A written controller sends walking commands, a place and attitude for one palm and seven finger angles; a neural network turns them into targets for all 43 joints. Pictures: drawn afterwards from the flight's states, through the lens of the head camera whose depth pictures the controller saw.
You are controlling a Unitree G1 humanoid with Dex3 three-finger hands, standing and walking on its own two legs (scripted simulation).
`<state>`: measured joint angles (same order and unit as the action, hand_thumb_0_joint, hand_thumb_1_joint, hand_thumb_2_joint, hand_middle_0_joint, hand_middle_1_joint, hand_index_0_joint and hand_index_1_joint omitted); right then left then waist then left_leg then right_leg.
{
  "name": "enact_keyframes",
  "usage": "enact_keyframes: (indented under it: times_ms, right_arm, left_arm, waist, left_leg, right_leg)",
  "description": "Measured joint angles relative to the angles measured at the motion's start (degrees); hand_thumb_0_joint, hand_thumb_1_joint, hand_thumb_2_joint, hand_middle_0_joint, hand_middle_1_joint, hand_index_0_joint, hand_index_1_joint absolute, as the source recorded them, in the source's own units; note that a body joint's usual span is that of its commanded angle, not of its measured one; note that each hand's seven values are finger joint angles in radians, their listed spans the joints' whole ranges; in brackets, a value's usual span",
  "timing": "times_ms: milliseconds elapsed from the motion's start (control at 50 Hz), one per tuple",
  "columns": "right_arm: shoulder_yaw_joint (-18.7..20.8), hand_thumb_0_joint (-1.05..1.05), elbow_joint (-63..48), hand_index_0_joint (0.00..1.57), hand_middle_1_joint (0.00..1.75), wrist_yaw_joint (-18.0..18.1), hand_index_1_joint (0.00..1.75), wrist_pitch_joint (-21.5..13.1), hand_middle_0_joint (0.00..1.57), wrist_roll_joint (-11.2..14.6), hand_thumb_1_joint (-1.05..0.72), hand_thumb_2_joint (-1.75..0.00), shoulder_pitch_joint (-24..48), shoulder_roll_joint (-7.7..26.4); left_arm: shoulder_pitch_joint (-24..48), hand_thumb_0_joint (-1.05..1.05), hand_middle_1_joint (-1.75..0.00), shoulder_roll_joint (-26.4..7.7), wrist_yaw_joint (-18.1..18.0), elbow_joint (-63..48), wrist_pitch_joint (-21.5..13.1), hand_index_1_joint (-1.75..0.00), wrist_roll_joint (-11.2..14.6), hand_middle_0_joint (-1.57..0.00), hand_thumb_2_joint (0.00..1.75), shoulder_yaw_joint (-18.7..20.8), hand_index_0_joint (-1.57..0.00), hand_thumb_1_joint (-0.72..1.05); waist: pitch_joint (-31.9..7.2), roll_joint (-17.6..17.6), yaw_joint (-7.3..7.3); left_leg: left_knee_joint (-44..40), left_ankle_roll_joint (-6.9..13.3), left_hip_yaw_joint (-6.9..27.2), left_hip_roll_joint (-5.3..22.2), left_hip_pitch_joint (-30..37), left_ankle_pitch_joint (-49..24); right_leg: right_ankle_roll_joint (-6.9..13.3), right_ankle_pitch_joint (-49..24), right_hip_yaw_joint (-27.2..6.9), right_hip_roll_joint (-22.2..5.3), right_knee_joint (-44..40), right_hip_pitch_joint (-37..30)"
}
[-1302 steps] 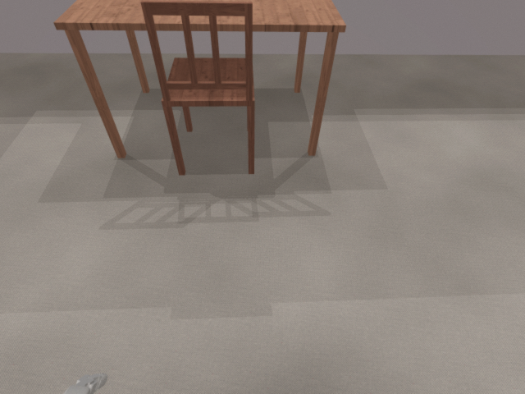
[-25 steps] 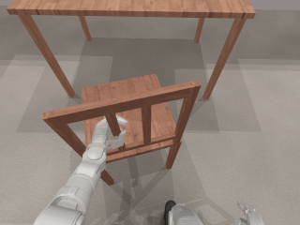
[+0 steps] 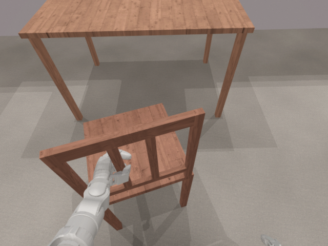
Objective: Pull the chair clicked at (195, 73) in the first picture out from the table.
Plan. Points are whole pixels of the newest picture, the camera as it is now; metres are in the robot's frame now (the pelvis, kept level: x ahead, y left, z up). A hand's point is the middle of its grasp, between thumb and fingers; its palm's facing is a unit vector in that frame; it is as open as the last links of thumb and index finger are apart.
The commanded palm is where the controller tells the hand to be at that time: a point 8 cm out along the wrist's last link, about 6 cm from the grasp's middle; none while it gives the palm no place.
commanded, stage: stop walking, hand still on the chair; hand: left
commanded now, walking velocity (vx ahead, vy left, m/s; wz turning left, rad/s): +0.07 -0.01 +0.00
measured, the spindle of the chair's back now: (121, 168) +0.34 +0.14 -0.09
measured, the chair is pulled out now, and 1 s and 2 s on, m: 0.59 0.60 0.60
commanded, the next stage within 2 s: open the thumb and straighten the fingers in 0.56 s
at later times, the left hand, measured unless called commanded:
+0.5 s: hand (122, 176) +0.31 +0.12 -0.06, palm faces -0.13 -0.97 -0.18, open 5.8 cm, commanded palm +0.29 +0.18 -0.04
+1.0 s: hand (117, 170) +0.32 +0.14 -0.06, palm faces -0.12 -0.98 -0.18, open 10.9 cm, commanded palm +0.30 +0.19 -0.03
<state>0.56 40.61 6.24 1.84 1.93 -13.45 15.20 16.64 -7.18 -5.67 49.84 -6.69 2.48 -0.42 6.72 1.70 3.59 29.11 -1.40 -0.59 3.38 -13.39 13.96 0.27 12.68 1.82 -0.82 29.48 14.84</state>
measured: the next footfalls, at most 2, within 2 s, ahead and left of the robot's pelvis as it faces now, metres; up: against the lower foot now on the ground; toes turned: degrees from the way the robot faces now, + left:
none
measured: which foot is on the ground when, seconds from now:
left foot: down 0.00-1.00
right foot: down 0.00-1.00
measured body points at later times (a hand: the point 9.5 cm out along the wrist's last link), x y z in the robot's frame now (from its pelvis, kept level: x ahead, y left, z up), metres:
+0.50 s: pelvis +0.03 +0.03 +0.00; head +0.05 +0.01 +0.45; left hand +0.31 +0.18 -0.04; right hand +0.15 -0.20 -0.12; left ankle +0.02 +0.15 -0.74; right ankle +0.04 -0.11 -0.74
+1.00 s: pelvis +0.03 +0.01 -0.01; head +0.08 +0.00 +0.43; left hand +0.33 +0.19 -0.04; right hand +0.15 -0.26 -0.12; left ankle +0.02 +0.15 -0.74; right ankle +0.04 -0.11 -0.74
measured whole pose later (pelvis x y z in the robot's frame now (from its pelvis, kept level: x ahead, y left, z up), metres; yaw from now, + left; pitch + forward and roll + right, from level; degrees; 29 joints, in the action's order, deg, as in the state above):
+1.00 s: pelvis +0.03 +0.01 -0.01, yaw +0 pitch +6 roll +0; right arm 0.8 36.5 2.2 -2.5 2.7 -14.0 16.3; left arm 4.6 -11.0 0.9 30.2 -1.2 2.3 -2.2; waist -1.2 2.2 3.9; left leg 36.9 -1.5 -0.8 2.0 -23.7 19.3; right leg -1.0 18.6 1.4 -2.5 37.8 25.3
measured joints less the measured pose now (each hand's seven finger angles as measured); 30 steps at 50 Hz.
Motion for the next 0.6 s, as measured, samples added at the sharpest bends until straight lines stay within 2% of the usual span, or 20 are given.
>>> enact_keyframes:
  times_ms: [160, 380, 600]
  right_arm:
    - [-0.31, 0.01, 0.87, 0.20, 0.30, 0.36, 0.29, -0.41, 0.20, -0.29, -0.91, -0.90, -1.64, -0.98]
    - [-2.30, 0.01, 0.43, 0.20, 0.30, -0.29, 0.30, -1.58, 0.20, -0.70, -0.91, -0.90, 1.20, -4.69]
    - [-1.77, 0.00, -0.65, 0.20, 0.30, -0.19, 0.30, -1.00, 0.21, -0.72, -0.91, -0.90, 2.65, -3.38]
  left_arm:
    - [-4.27, 0.03, -1.19, 0.81, 0.70, -0.08, -0.66, -1.45, -1.06, -0.16, 0.73, -3.01, -0.49, 0.62]
    - [-6.93, 0.02, -1.23, 1.03, 1.49, -4.00, -1.14, -1.45, -1.99, -0.18, 0.77, -5.65, -0.49, 0.58]
    - [-8.55, 0.02, -1.23, 0.58, 1.22, -6.54, -0.14, -1.45, -1.79, -0.18, 0.78, -6.04, -0.49, 0.58]
  waist:
    - [-3.71, -0.31, -0.77]
    - [-3.55, -0.28, -2.13]
    - [-3.71, -0.65, -2.31]
  left_leg:
    - [-1.55, 0.05, -1.70, -0.76, 2.21, 0.34]
    - [-2.94, 0.95, -3.12, -1.83, 3.12, 0.71]
    - [-3.50, 0.58, -2.80, -1.60, 3.50, 0.72]
  right_leg:
    - [-1.37, -0.11, -1.65, -0.74, -1.96, -1.85]
    - [-2.40, 0.29, -3.04, -1.75, -2.45, -1.92]
    - [-2.10, 0.57, -2.67, -1.53, -2.71, -2.26]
